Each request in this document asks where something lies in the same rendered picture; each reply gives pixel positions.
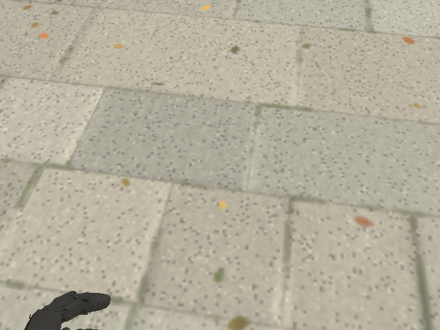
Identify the left robot hand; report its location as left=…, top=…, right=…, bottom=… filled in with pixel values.
left=24, top=291, right=111, bottom=330

